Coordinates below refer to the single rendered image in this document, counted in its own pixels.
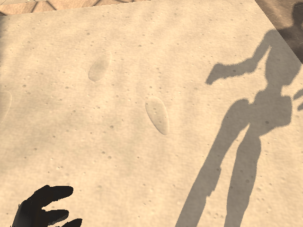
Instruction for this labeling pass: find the left robot hand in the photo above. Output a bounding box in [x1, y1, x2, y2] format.
[10, 184, 82, 227]

